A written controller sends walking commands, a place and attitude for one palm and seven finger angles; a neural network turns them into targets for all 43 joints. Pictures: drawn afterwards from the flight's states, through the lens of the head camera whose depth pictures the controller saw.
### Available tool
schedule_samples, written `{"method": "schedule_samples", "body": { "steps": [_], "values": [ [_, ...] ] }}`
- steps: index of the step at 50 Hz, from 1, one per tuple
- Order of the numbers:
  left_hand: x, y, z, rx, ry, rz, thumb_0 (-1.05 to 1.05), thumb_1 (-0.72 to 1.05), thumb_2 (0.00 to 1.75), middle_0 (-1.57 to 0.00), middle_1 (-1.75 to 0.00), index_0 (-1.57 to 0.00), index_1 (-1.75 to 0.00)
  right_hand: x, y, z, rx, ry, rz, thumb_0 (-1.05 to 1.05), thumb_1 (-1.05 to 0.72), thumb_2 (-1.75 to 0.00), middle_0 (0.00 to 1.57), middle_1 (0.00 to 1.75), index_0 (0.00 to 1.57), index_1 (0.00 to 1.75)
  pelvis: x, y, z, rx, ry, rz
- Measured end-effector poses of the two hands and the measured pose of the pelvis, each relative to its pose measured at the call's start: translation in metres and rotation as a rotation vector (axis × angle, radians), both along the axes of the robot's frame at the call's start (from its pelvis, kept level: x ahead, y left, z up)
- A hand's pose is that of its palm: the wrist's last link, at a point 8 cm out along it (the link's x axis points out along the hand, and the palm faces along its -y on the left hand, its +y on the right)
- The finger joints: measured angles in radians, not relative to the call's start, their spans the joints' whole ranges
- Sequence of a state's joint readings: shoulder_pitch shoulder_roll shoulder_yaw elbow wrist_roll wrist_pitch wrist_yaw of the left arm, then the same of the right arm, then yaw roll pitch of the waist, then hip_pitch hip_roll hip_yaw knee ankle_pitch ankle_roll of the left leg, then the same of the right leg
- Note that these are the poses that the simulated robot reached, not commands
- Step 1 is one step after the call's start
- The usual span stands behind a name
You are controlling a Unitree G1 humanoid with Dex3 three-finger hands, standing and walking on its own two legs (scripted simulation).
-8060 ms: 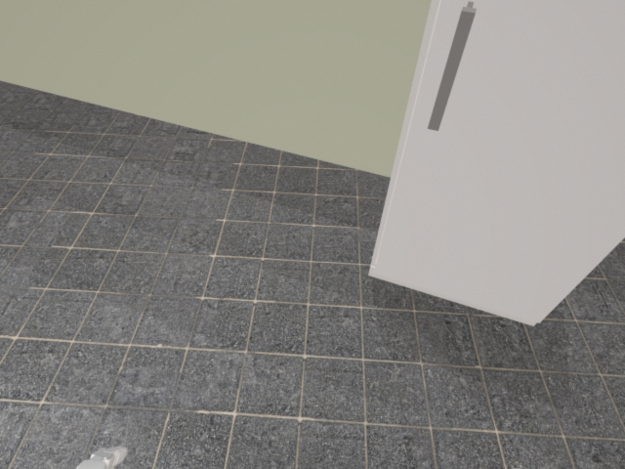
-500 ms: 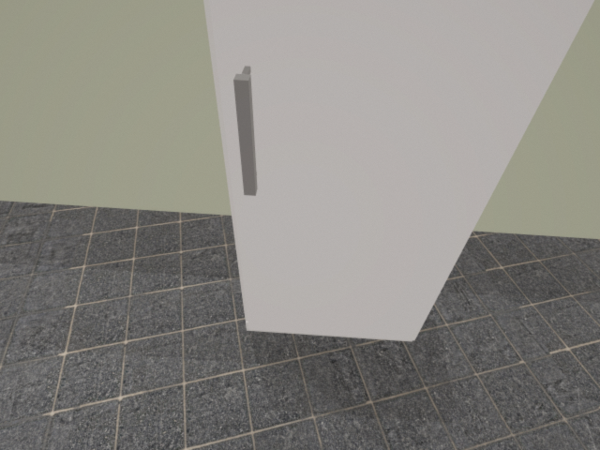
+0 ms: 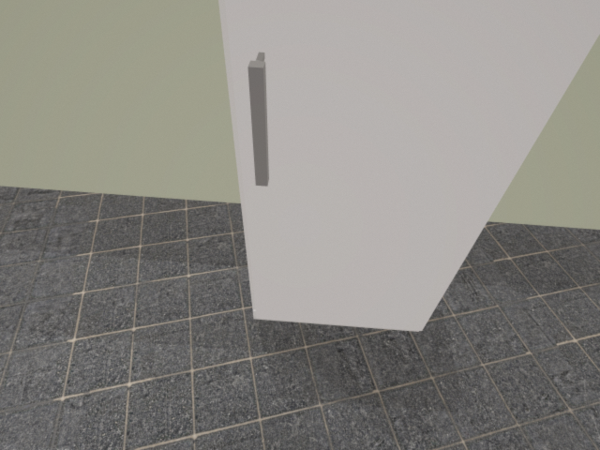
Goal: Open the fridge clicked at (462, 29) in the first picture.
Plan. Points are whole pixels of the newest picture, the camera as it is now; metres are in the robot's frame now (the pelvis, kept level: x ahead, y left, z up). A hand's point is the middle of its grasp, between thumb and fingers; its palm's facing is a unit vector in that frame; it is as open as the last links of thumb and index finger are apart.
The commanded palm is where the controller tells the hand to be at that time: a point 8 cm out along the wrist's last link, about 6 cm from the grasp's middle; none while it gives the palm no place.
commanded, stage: look again from close up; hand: left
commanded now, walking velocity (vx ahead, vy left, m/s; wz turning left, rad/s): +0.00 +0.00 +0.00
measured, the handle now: (261, 124) +0.63 +0.11 +0.11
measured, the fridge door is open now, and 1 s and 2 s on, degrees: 0 0 0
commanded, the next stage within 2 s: shuffle to correct the standing spot in 1.98 s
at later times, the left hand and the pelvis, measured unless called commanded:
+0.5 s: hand out of the picture -0.01 +0.15 -0.17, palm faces +0.04 -0.98 -0.18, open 7.4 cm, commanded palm none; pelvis +0.01 -0.01 +0.00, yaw -1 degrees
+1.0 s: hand out of the picture +0.01 +0.15 -0.17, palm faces +0.03 -0.98 -0.17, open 7.4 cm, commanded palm none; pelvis +0.02 -0.01 +0.00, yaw -1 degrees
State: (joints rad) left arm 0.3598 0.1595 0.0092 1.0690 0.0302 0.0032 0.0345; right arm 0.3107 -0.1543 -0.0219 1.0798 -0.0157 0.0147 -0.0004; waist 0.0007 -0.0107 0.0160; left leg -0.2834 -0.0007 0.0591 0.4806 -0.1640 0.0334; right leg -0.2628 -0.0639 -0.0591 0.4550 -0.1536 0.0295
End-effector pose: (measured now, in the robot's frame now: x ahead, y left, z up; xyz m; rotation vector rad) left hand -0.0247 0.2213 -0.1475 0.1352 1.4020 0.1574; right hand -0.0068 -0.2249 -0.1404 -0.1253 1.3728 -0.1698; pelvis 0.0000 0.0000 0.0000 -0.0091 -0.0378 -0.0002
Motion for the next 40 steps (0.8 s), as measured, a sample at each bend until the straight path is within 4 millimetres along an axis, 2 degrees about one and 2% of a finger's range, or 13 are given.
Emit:
{"method": "schedule_samples", "body": {
  "steps": [5,17,40],
  "values": [
    [-0.003,-0.009,-0.001,-0.022,0.013,0.01,0.01,0.91,0.9,-0.2,-0.3,-0.2,-0.3,0.009,0.008,-0.001,0.013,-0.018,-0.001,0.0,-0.91,-0.9,0.2,0.3,0.2,0.3,0.004,0.001,0.0,0.001,0.0,-0.001],
    [-0.003,-0.017,0.002,-0.022,0.031,0.019,0.01,0.91,0.9,-0.2,-0.3,-0.2,-0.3,0.012,0.006,-0.002,0.02,-0.006,-0.014,0.0,-0.91,-0.9,0.2,0.3,0.2,0.3,0.011,-0.001,0.001,0.004,0.009,-0.007],
    [0.03,-0.023,0.004,-0.013,-0.024,-0.005,0.01,0.91,0.9,-0.2,-0.3,-0.2,-0.3,0.006,0.005,-0.004,0.037,0.018,-0.037,0.0,-0.91,-0.9,0.2,0.3,0.2,0.3,0.018,-0.009,0.003,0.007,0.005,-0.018]
  ]
}}
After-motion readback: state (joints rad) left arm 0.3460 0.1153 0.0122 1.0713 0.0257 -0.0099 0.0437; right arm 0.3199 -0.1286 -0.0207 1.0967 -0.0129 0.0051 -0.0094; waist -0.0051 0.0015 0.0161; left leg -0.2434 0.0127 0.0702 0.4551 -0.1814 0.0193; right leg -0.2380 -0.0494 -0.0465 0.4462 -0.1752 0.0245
